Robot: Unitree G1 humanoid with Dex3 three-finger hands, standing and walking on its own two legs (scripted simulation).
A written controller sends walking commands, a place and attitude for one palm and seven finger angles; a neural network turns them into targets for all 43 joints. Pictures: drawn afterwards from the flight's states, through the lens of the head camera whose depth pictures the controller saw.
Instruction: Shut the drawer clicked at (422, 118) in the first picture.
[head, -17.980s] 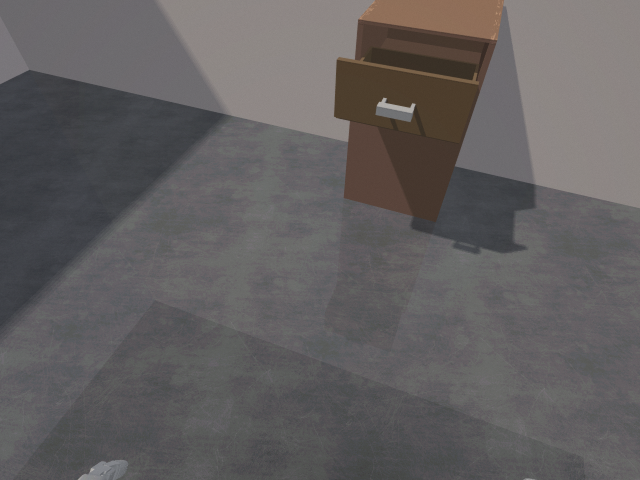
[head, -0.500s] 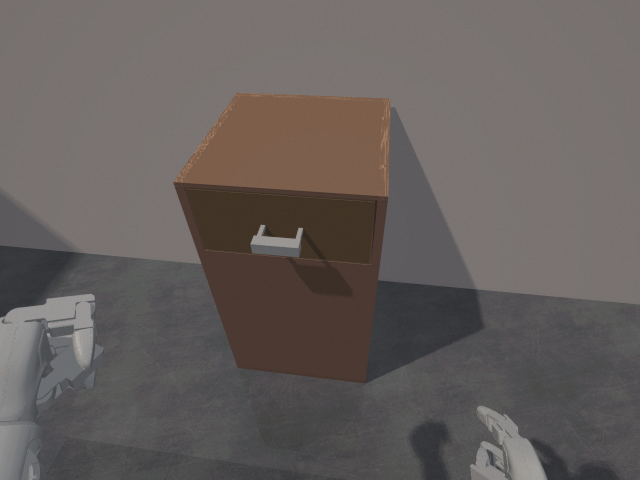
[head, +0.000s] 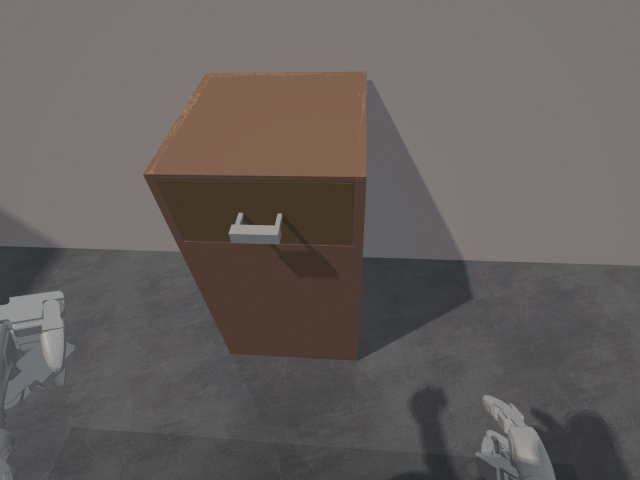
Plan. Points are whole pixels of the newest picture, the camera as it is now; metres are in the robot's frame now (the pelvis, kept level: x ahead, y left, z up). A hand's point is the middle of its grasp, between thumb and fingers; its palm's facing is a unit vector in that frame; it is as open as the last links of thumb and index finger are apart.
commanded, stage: step back with the hand held close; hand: left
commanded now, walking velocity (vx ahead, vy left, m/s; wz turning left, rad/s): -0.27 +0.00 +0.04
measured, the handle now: (257, 226) +0.60 +0.19 -0.09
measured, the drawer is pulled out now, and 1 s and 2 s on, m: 0.00 0.00 0.00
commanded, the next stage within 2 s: stop stepping back and stand still in 1.20 s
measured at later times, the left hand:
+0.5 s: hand (30, 412) +0.14 +0.26 +0.15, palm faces +0.31 -0.82 -0.48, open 3.3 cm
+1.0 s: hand out of the picture +0.05 +0.25 +0.16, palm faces +0.34 -0.79 -0.51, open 3.3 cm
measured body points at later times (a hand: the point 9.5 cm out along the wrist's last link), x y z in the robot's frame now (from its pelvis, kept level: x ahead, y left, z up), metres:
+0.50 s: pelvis -0.05 +0.02 -0.01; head -0.03 +0.01 +0.44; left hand +0.12 +0.30 +0.18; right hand +0.14 -0.22 -0.08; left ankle +0.01 +0.07 -0.74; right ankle -0.04 -0.08 -0.74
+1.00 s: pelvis -0.13 +0.00 -0.02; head -0.10 +0.03 +0.43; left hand +0.03 +0.29 +0.18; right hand +0.06 -0.23 -0.09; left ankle +0.01 +0.08 -0.74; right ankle -0.09 -0.10 -0.74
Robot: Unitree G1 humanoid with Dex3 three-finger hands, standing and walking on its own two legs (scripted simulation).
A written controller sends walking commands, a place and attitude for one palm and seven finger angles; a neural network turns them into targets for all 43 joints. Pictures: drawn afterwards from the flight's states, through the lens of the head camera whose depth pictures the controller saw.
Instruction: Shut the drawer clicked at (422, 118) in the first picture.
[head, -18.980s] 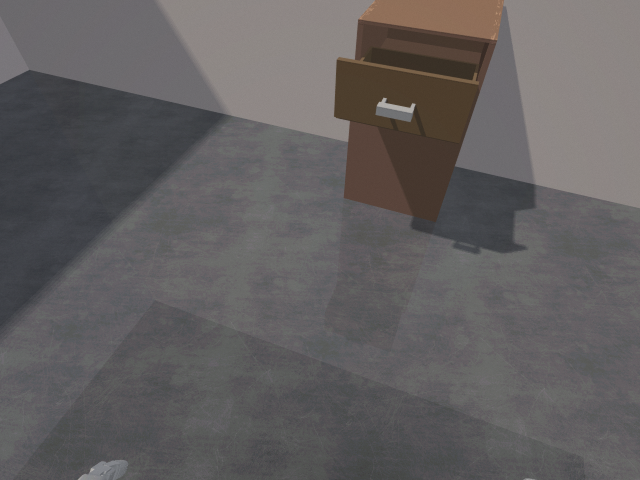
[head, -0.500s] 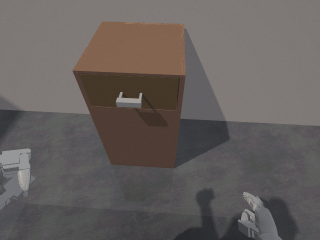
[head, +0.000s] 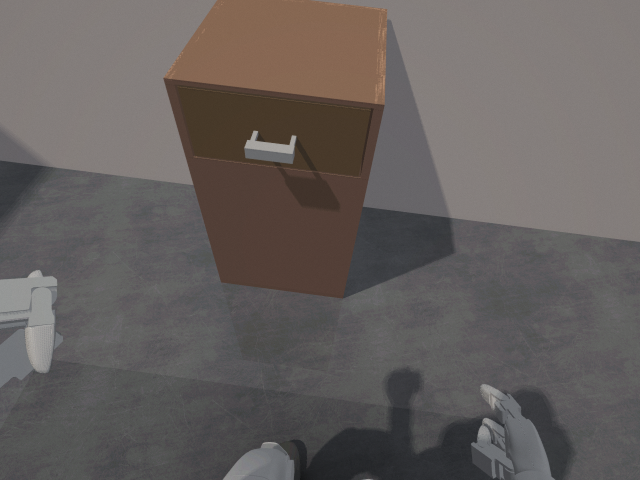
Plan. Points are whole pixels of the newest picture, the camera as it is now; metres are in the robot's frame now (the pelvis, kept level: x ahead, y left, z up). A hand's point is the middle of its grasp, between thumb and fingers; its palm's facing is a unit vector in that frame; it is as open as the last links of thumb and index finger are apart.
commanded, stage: step back with the hand held close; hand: left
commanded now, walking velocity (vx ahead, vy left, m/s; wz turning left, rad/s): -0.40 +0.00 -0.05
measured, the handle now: (272, 144) +0.75 +0.14 -0.07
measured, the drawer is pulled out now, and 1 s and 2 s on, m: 0.00 0.00 0.00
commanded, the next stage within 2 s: stop stepping back and stand still in 0.20 s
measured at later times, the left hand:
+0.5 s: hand (23, 471) +0.11 +0.20 +0.18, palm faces +0.21 -0.84 -0.49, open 3.3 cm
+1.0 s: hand out of the picture +0.07 +0.22 +0.18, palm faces +0.28 -0.85 -0.45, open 3.3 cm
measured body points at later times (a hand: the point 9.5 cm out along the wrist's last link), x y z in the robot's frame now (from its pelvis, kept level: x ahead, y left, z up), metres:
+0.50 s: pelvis -0.10 -0.01 +0.01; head -0.06 +0.01 +0.45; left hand +0.09 +0.25 +0.21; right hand +0.06 -0.23 -0.08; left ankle +0.03 +0.11 -0.72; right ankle -0.20 -0.11 -0.72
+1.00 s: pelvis -0.13 +0.00 +0.01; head -0.13 +0.01 +0.46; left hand +0.05 +0.27 +0.20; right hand -0.01 -0.26 -0.07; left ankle -0.09 +0.11 -0.72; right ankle -0.18 -0.10 -0.72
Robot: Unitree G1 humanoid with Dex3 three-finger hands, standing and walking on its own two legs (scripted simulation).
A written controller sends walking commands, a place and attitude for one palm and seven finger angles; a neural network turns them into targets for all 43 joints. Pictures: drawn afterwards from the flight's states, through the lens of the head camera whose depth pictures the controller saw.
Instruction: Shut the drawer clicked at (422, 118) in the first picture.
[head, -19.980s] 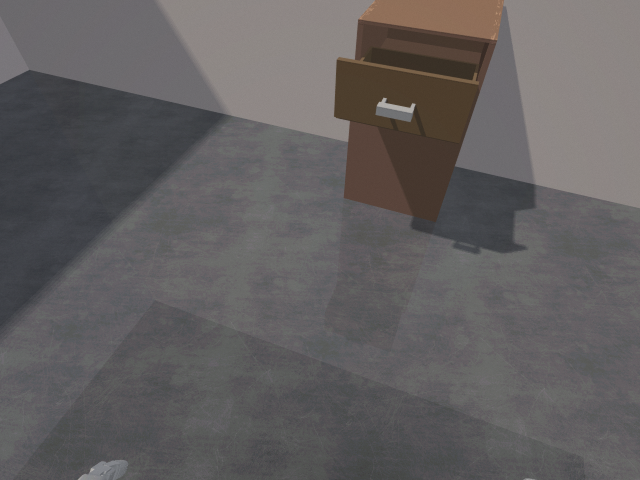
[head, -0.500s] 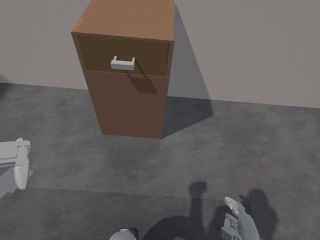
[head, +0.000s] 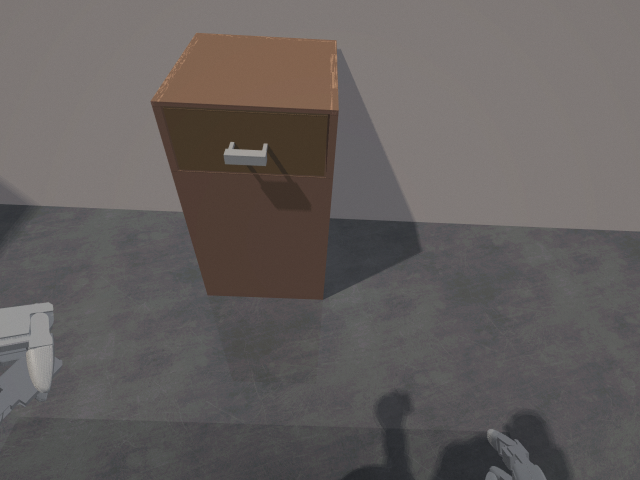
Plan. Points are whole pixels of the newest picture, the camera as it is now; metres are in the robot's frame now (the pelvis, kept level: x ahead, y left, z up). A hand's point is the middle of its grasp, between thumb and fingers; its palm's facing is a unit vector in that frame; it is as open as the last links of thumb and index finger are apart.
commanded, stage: stop stepping back and stand still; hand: left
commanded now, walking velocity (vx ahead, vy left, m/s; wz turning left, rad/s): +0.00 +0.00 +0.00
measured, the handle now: (247, 151) +0.85 +0.23 -0.08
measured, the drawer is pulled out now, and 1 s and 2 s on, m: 0.00 0.00 0.00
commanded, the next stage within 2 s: let the arm hang, fingers relaxed in 0.28 s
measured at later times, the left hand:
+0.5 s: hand (85, 443) +0.16 +0.28 +0.00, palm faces +0.15 -0.87 -0.47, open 3.1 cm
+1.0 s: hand out of the picture -0.09 +0.23 -0.16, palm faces +0.04 -0.96 -0.28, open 5.7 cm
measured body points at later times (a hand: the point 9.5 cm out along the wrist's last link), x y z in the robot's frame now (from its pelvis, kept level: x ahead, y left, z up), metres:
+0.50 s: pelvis -0.03 +0.02 +0.00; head -0.02 +0.00 +0.44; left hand +0.15 +0.32 +0.03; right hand +0.15 -0.23 -0.11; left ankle +0.03 +0.11 -0.73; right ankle -0.04 -0.11 -0.73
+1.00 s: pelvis -0.04 +0.01 +0.00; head -0.02 +0.01 +0.45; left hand -0.09 +0.28 -0.14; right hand -0.03 -0.23 -0.15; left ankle +0.03 +0.11 -0.73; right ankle -0.04 -0.11 -0.73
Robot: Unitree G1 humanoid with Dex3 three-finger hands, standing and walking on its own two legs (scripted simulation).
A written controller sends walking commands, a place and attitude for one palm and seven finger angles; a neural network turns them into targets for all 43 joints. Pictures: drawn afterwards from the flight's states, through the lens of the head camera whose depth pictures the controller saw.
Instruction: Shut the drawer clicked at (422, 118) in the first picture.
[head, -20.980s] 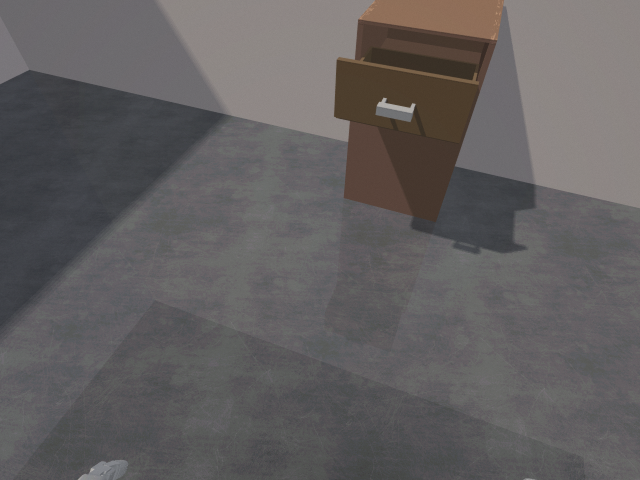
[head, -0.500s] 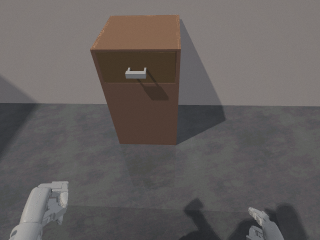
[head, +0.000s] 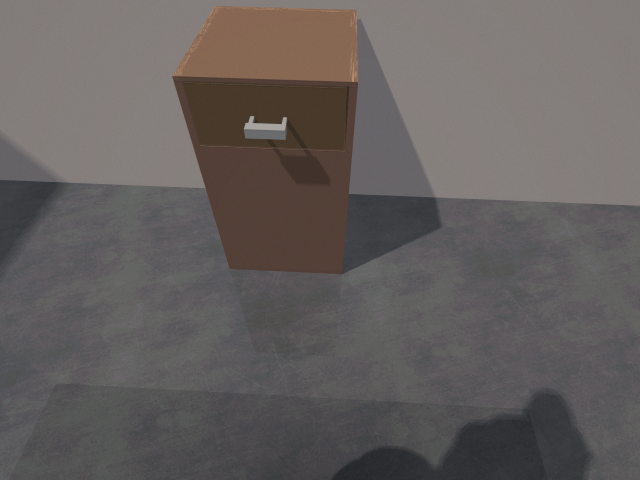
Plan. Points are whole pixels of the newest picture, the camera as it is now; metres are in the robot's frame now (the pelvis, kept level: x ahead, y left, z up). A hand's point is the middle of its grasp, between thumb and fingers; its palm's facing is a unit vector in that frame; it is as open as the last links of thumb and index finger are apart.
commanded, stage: let the arm hang, fingers relaxed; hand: left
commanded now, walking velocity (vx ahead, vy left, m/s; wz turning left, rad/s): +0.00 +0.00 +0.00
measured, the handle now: (266, 125) +0.90 +0.20 -0.09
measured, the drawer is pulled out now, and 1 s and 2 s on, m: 0.00 0.00 0.00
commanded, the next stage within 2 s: look to check the result in 0.48 s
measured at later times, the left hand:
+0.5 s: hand out of the picture +0.06 +0.15 -0.17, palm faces +0.00 -0.98 -0.19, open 7.3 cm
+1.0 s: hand out of the picture +0.04 +0.15 -0.17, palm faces +0.01 -0.98 -0.21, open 7.4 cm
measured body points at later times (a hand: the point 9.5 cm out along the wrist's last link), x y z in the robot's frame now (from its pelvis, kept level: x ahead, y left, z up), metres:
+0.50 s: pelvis +0.03 -0.02 +0.00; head +0.04 -0.02 +0.45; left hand +0.06 +0.21 -0.16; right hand +0.02 -0.26 -0.16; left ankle +0.07 +0.10 -0.74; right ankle +0.00 -0.12 -0.74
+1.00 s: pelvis +0.04 -0.04 +0.00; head +0.05 -0.04 +0.45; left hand +0.04 +0.20 -0.15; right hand +0.05 -0.27 -0.16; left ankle +0.07 +0.10 -0.74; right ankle +0.00 -0.12 -0.74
